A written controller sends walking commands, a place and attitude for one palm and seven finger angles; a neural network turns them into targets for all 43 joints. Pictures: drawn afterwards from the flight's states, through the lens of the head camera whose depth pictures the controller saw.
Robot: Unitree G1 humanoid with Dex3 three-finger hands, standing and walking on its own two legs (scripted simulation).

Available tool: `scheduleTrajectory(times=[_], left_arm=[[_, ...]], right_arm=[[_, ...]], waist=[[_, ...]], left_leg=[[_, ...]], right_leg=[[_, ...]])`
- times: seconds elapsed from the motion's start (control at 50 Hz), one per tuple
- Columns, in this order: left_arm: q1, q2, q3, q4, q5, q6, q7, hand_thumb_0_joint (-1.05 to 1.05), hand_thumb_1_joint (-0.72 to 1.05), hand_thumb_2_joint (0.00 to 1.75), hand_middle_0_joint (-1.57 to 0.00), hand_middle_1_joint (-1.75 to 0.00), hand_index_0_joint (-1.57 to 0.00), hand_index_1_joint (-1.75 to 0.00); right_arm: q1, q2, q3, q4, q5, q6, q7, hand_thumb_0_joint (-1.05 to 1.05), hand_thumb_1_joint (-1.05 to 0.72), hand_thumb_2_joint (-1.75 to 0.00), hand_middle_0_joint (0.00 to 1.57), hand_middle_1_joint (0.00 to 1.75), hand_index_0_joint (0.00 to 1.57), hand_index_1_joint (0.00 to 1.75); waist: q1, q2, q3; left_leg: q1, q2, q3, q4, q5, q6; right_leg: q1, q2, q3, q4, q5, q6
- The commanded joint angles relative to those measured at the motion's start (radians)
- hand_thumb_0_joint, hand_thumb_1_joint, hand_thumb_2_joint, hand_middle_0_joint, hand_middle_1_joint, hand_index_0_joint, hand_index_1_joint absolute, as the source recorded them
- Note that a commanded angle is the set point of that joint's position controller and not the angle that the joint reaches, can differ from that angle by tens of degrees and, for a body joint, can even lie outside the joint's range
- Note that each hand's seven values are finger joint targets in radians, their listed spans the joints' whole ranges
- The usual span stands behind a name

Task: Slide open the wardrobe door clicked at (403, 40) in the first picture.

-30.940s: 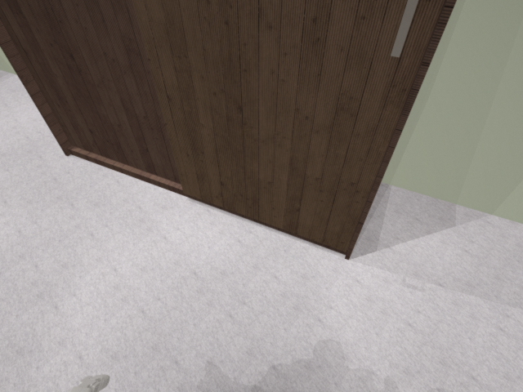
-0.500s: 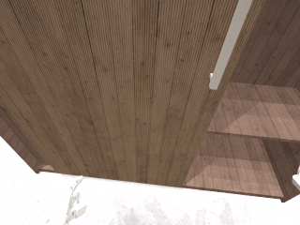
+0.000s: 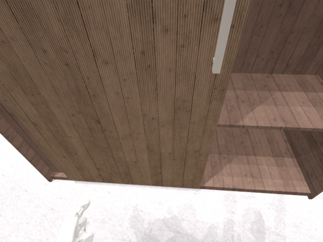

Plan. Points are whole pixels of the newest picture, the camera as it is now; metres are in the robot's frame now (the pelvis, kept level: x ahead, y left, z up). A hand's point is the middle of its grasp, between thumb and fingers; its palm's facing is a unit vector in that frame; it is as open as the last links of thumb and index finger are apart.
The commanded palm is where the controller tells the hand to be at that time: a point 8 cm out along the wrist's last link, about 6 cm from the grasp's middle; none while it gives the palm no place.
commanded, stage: step back with the hand held close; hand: right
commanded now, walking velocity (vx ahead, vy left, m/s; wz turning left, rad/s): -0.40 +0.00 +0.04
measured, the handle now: (224, 23) +0.55 -0.12 +0.29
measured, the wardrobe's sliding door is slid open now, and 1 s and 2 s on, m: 0.67 0.67 0.67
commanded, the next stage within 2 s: stop stepping back and stand still in 0.62 s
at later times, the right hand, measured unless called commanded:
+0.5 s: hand out of the picture +0.14 -0.27 +0.17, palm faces +0.47 +0.74 -0.48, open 7.4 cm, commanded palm +0.09 -0.29 +0.19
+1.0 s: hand out of the picture +0.12 -0.30 +0.17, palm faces +0.35 +0.85 -0.40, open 7.4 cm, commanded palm +0.05 -0.32 +0.19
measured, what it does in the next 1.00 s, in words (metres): walks backwards: left foot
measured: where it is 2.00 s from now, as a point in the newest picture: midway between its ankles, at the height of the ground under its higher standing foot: outside the picture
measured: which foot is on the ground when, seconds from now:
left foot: down 0.00-0.32, up 0.34-0.46, down 0.48-0.84, up 0.86-1.00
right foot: down 0.00-1.00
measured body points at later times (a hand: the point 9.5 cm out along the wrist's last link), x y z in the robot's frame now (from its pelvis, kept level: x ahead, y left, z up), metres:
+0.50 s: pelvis -0.05 +0.01 +0.00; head -0.03 -0.02 +0.45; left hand +0.14 +0.24 -0.06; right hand +0.11 -0.31 +0.20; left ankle -0.17 +0.13 -0.73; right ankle +0.06 -0.07 -0.73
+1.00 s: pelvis -0.11 -0.03 +0.02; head -0.10 -0.07 +0.47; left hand +0.03 +0.21 -0.04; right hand +0.09 -0.34 +0.19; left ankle -0.18 +0.06 -0.70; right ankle +0.03 -0.07 -0.72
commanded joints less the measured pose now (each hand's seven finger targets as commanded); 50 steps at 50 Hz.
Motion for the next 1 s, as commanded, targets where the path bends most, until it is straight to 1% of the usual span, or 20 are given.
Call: scheduleTrajectory(times=[0.0,0.08,0.14,0.22,0.28,0.3,0.34,0.4,0.46,0.48,0.52,0.54,0.62,0.68,0.72,0.78,0.84,0.9,0.96,0.98], left_arm=[[-0.128,0.154,0.071,-0.162,0.012,-0.081,0.0,0.0,0.9,0.9,-0.2,-0.3,-0.2,-0.3],[-0.132,0.136,0.07,-0.131,0.017,-0.085,-0.012,0.0,0.9,0.9,-0.2,-0.3,-0.2,-0.3],[-0.126,0.13,0.08,-0.125,0.009,-0.07,-0.014,0.0,0.9,0.9,-0.2,-0.3,-0.2,-0.3],[-0.15,0.139,0.078,-0.154,0.005,-0.06,-0.006,0.0,0.9,0.9,-0.2,-0.3,-0.2,-0.3],[-0.17,0.158,0.082,-0.166,0.015,-0.078,0.006,0.0,0.9,0.9,-0.2,-0.3,-0.2,-0.3],[-0.173,0.152,0.084,-0.16,0.02,-0.082,0.006,0.0,0.9,0.9,-0.2,-0.3,-0.2,-0.3],[-0.159,0.142,0.09,-0.148,0.021,-0.093,0.0,0.0,0.9,0.9,-0.2,-0.3,-0.2,-0.3],[-0.151,0.117,0.084,-0.11,0.016,-0.111,-0.021,0.0,0.9,0.9,-0.2,-0.3,-0.2,-0.3],[-0.136,0.096,0.068,-0.064,0.025,-0.094,-0.025,0.0,0.9,0.9,-0.2,-0.3,-0.2,-0.3],[-0.155,0.109,0.064,-0.06,0.03,-0.095,-0.013,0.0,0.9,0.9,-0.2,-0.3,-0.2,-0.3],[-0.134,0.104,0.084,-0.062,-0.002,-0.084,-0.006,0.0,0.9,0.9,-0.2,-0.3,-0.2,-0.3],[-0.162,0.111,0.083,-0.081,-0.011,-0.079,-0.002,0.0,0.9,0.9,-0.2,-0.3,-0.2,-0.3],[-0.2,0.097,0.069,-0.125,-0.002,-0.043,-0.008,0.0,0.9,0.9,-0.2,-0.3,-0.2,-0.3],[-0.189,0.083,0.065,-0.133,-0.002,-0.035,-0.008,0.0,0.9,0.9,-0.2,-0.3,-0.2,-0.3],[-0.161,0.077,0.057,-0.118,0.002,-0.042,-0.003,0.0,0.9,0.9,-0.2,-0.3,-0.2,-0.3],[-0.145,0.12,0.049,-0.112,0.0,-0.065,0.014,0.0,0.9,0.9,-0.2,-0.3,-0.2,-0.3],[-0.182,0.167,0.054,-0.139,0.006,-0.109,0.018,0.0,0.9,0.9,-0.2,-0.3,-0.2,-0.3],[-0.114,0.127,0.067,-0.128,0.008,-0.131,-0.009,0.0,0.9,0.9,-0.2,-0.3,-0.2,-0.3],[-0.122,0.119,0.065,-0.139,0.012,-0.123,-0.019,0.0,0.9,0.9,-0.2,-0.3,-0.2,-0.3],[-0.113,0.12,0.066,-0.129,0.014,-0.11,-0.017,0.0,0.9,0.9,-0.2,-0.3,-0.2,-0.3]], right_arm=[[-0.05,-0.181,-0.154,-0.203,-0.007,-0.084,-0.015,0.0,-0.9,-0.9,0.2,0.3,0.2,0.3],[-0.062,-0.179,-0.112,-0.209,0.028,-0.095,-0.004,0.0,-0.9,-0.9,0.2,0.3,0.2,0.3],[-0.039,-0.216,-0.129,-0.26,0.039,-0.089,-0.009,0.0,-0.9,-0.9,0.2,0.3,0.2,0.3],[-0.012,-0.23,-0.163,-0.284,0.036,-0.1,-0.011,0.0,-0.9,-0.9,0.2,0.3,0.2,0.3],[-0.017,-0.215,-0.189,-0.277,0.019,-0.11,-0.002,0.0,-0.9,-0.9,0.2,0.3,0.2,0.3],[-0.04,-0.214,-0.192,-0.271,0.013,-0.108,0.0,0.0,-0.9,-0.9,0.2,0.3,0.2,0.3],[-0.035,-0.217,-0.198,-0.232,0.019,-0.104,0.003,0.0,-0.9,-0.9,0.2,0.3,0.2,0.3],[0.018,-0.166,-0.125,-0.236,0.066,-0.096,0.008,0.0,-0.9,-0.9,0.2,0.3,0.2,0.3],[-0.098,-0.191,-0.079,-0.288,0.065,-0.117,0.003,0.0,-0.9,-0.9,0.2,0.3,0.2,0.3],[-0.154,-0.246,-0.109,-0.276,0.059,-0.116,-0.006,0.0,-0.9,-0.9,0.2,0.3,0.2,0.3],[-0.202,-0.186,-0.034,-0.257,0.045,-0.091,0.0,0.0,-0.9,-0.9,0.2,0.3,0.2,0.3],[-0.193,-0.232,-0.068,-0.265,0.049,-0.078,-0.002,0.0,-0.9,-0.9,0.2,0.3,0.2,0.3],[-0.025,-0.264,-0.144,-0.254,0.075,-0.064,0.002,0.0,-0.9,-0.9,0.2,0.3,0.2,0.3],[0.033,-0.285,-0.164,-0.253,0.088,-0.075,0.001,0.0,-0.9,-0.9,0.2,0.3,0.2,0.3],[0.042,-0.273,-0.151,-0.23,0.084,-0.074,-0.005,0.0,-0.9,-0.9,0.2,0.3,0.2,0.3],[-0.026,-0.248,-0.124,-0.172,0.08,-0.059,-0.004,0.0,-0.9,-0.9,0.2,0.3,0.2,0.3],[-0.107,-0.224,-0.104,-0.218,0.07,-0.065,0.0,0.0,-0.9,-0.9,0.2,0.3,0.2,0.3],[-0.019,-0.196,-0.081,-0.28,0.071,-0.041,0.003,0.0,-0.9,-0.9,0.2,0.3,0.2,0.3],[0.075,-0.194,-0.075,-0.343,0.077,0.007,0.0,0.0,-0.9,-0.9,0.2,0.3,0.2,0.3],[0.067,-0.212,-0.084,-0.349,0.072,0.019,-0.003,0.0,-0.9,-0.9,0.2,0.3,0.2,0.3]], waist=[[-0.028,-0.136,-0.026],[-0.008,-0.027,-0.128],[-0.005,0.021,-0.208],[-0.004,-0.087,-0.134],[-0.025,-0.284,-0.119],[-0.03,-0.28,-0.112],[-0.034,-0.202,-0.093],[-0.033,-0.181,-0.129],[-0.015,-0.036,-0.188],[-0.018,-0.009,-0.212],[0.004,0.107,-0.327],[-0.006,0.116,-0.321],[-0.017,-0.101,-0.158],[-0.014,0.022,-0.081],[-0.002,0.067,-0.033],[0.004,-0.083,0.0],[-0.034,-0.406,-0.056],[-0.058,-0.207,-0.197],[-0.052,-0.189,-0.201],[-0.041,-0.096,-0.168]], left_leg=[[0.432,-0.015,-0.044,0.102,0.103,0.013],[0.153,0.104,-0.17,-0.092,0.297,0.057],[0.068,0.113,-0.154,-0.163,0.239,0.054],[0.141,0.034,-0.097,-0.132,0.009,0.026],[0.434,-0.087,-0.011,0.18,0.027,-0.003],[0.468,-0.092,-0.01,0.265,-0.031,-0.001],[0.389,-0.087,-0.016,0.237,-0.151,0.013],[0.147,-0.029,0.014,-0.097,-0.279,0.055],[-0.032,0.142,-0.193,-0.329,0.131,0.086],[-0.056,0.16,-0.162,-0.297,0.325,0.056],[-0.025,0.093,-0.046,-0.246,0.651,-0.081],[-0.061,0.081,-0.039,-0.246,0.595,-0.098],[-0.156,0.074,-0.065,-0.314,0.048,-0.013],[-0.3,0.167,-0.152,-0.43,-0.175,0.069],[-0.326,0.203,-0.152,-0.425,-0.167,0.13],[-0.154,0.04,-0.045,-0.277,-0.089,0.05],[0.19,-0.124,0.013,0.063,-0.313,0.043],[0.221,-0.114,0.057,0.003,-0.32,0.069],[0.27,-0.067,0.074,-0.213,-0.265,0.075],[0.178,0.002,0.031,-0.299,-0.272,0.097]], right_leg=[[-0.454,-0.227,0.252,-0.365,-0.454,-0.079],[-0.056,-0.118,0.094,-0.135,0.001,0.015],[0.112,-0.097,0.056,-0.083,0.099,0.036],[-0.072,-0.14,0.132,-0.229,-0.201,0.002],[-0.404,-0.288,0.317,-0.503,-0.538,-0.075],[-0.461,-0.327,0.342,-0.528,-0.57,-0.097],[-0.398,-0.321,0.31,-0.487,-0.485,-0.095],[-0.011,-0.283,0.223,-0.412,-0.272,-0.006],[0.308,-0.174,0.042,-0.125,0.252,0.069],[0.377,-0.168,-0.013,-0.09,0.363,0.074],[0.532,-0.134,-0.084,-0.049,0.589,0.052],[0.549,-0.134,-0.071,-0.05,0.547,0.043],[0.4,-0.127,-0.03,-0.124,0.154,0.058],[0.365,-0.061,-0.037,0.036,0.017,0.098],[0.328,-0.041,-0.034,0.126,0.009,0.105],[0.265,-0.13,0.071,-0.185,0.094,0.069],[-0.011,-0.311,0.399,-0.679,-0.617,0.108],[0.145,-0.237,0.193,-0.583,-0.369,0.154],[0.153,-0.149,0.025,-0.448,-0.252,0.175],[0.188,-0.099,-0.05,-0.294,-0.202,0.156]])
